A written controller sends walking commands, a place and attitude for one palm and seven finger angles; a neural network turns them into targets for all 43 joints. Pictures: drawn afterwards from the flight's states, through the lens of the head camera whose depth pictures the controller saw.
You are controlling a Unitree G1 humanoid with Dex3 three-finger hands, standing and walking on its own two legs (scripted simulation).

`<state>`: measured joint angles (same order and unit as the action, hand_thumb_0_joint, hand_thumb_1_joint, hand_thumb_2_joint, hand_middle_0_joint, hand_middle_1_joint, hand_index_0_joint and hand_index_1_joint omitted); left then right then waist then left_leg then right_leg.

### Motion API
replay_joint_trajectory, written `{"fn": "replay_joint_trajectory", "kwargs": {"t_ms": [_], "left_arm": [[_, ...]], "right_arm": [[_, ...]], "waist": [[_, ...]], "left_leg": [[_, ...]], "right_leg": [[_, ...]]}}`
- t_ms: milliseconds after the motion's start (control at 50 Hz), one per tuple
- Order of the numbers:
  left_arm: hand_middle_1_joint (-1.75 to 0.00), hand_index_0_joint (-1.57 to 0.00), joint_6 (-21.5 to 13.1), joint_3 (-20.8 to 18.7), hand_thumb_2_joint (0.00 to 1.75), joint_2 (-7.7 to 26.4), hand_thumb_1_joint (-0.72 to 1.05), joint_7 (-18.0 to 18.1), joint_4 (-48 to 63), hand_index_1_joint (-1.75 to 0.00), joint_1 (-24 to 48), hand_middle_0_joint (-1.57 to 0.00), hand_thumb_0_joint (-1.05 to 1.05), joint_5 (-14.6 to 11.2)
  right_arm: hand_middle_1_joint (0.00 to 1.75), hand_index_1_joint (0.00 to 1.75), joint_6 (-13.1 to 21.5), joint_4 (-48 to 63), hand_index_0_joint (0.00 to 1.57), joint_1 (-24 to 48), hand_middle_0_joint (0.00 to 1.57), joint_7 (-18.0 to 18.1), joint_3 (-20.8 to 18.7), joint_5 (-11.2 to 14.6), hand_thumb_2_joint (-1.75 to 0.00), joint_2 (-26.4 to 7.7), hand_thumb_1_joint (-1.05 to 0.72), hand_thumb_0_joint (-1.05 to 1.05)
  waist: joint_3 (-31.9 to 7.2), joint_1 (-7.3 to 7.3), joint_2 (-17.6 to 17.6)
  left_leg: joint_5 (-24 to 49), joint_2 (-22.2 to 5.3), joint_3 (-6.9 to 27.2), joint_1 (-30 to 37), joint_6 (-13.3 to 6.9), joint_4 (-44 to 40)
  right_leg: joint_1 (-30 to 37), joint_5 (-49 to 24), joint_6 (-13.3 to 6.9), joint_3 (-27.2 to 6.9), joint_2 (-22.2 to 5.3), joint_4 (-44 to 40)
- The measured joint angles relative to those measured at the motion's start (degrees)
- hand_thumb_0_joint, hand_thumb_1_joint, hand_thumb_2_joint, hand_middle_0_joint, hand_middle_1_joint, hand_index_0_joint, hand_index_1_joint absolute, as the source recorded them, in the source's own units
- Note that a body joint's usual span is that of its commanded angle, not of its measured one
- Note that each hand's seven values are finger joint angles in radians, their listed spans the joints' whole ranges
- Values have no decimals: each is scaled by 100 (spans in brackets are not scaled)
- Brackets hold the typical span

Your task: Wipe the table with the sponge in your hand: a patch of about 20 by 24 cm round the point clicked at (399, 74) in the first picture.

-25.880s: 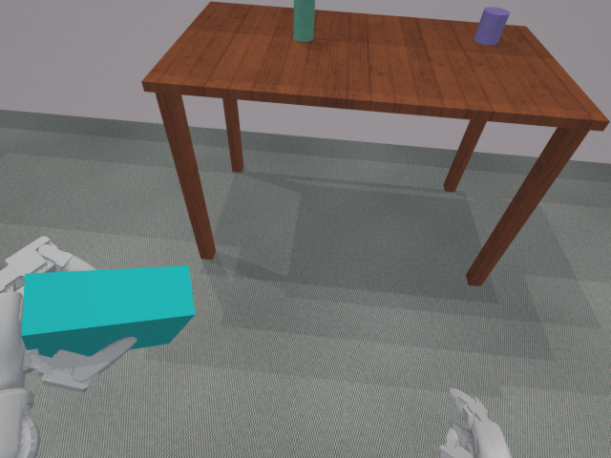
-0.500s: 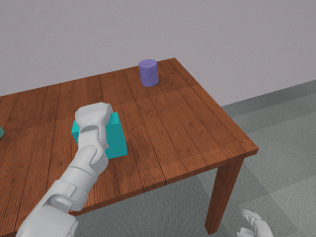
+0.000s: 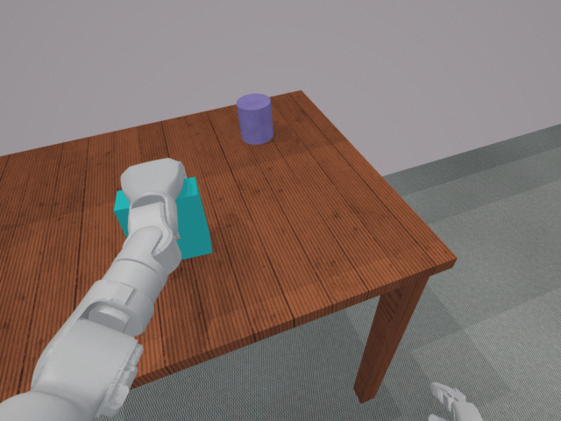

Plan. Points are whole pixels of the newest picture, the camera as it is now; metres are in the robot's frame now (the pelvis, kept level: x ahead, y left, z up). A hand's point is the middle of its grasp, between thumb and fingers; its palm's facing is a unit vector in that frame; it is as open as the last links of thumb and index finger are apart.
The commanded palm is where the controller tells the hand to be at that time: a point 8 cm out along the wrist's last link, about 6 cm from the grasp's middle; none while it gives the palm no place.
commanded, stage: wipe forward along the third lane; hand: left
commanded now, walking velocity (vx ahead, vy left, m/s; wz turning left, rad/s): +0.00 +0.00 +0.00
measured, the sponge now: (171, 233) +0.40 +0.21 +0.05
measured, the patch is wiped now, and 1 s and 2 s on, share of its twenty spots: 0.95 0.95 0.95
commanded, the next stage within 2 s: wipe back along the third lane in 0.36 s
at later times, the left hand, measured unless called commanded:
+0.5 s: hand (162, 189) +0.45 +0.23 +0.11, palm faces -0.06 -0.02 -1.00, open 9.4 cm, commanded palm +0.43 +0.23 +0.14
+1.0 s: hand (158, 202) +0.42 +0.23 +0.11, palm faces +0.02 -0.04 -1.00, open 9.4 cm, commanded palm +0.38 +0.21 +0.14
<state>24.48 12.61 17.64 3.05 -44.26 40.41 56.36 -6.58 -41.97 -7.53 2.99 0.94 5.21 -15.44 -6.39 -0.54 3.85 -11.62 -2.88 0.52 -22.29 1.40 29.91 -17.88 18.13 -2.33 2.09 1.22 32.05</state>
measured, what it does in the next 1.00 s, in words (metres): stands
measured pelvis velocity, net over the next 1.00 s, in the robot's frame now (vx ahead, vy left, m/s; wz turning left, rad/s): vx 0.02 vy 0.03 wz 0.00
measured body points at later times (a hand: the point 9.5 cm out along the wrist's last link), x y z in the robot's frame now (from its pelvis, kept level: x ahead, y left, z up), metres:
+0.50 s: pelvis +0.00 +0.02 +0.00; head +0.02 +0.01 +0.45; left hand +0.45 +0.23 +0.16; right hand +0.10 -0.23 -0.14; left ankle +0.04 +0.15 -0.73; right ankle -0.02 -0.09 -0.73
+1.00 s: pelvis +0.02 +0.03 +0.00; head +0.00 +0.01 +0.45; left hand +0.42 +0.23 +0.16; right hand +0.21 -0.20 -0.10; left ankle +0.04 +0.15 -0.73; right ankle -0.02 -0.09 -0.73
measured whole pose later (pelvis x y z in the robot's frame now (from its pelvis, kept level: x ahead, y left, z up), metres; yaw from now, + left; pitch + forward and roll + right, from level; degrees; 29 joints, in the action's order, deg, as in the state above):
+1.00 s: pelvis +0.02 +0.03 +0.00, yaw +0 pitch +5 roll +0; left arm 31.1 16.9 14.7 6.0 -40.4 38.6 55.8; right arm -9.5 -39.6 -4.8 0.3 0.7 5.4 -14.4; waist -8.0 -1.5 3.6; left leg -13.2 -1.3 -0.4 -21.7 0.2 30.3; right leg -15.9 18.0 -0.1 1.2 -0.4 29.3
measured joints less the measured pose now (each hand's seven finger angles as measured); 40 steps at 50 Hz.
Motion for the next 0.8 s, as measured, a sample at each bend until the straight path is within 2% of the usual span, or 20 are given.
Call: {"fn": "replay_joint_trajectory", "kwargs": {"t_ms": [300,520,580,680,800], "left_arm": [[-143,-84,-183,-116,113,-15,-51,191,-908,-137,647,-81,1,96],[-143,-84,-206,-288,113,111,-51,380,-1713,-138,1271,-81,1,168],[-143,-84,-204,-297,113,108,-51,415,-1582,-138,1125,-81,1,147],[-144,-82,-65,-175,113,-7,-49,666,-1017,-139,628,-79,0,73],[-144,-80,334,74,111,-136,-46,683,-425,-140,255,-78,-1,-68]], "right_arm": [[30,30,-54,-121,20,-245,20,-88,-71,-60,-90,54,-90,1],[30,30,-3,-225,20,-417,20,-161,-108,-128,-90,116,-90,1],[30,30,-44,-214,20,-551,20,-196,-158,-139,-90,106,-90,1],[30,30,-147,-224,20,-654,20,-262,-201,-108,-90,74,-90,1],[30,30,-238,-177,20,-394,20,-278,-139,-22,-90,72,-90,2]], "waist": [[-56,134,-27],[-81,322,-56],[-136,303,-42],[-188,214,-13],[-170,122,-19]], "left_leg": [[-27,58,-38,-254,-17,91],[-38,59,-88,-578,-61,203],[-55,46,-127,-565,-73,190],[-101,46,-165,-411,-96,157],[-119,83,-163,-191,-114,89]], "right_leg": [[-191,-48,115,-40,-65,-50],[-502,-93,170,-94,-72,-9],[-488,-112,183,-134,-61,-58],[-318,-111,203,-170,-65,-151],[-82,-95,221,-164,-100,-236]]}}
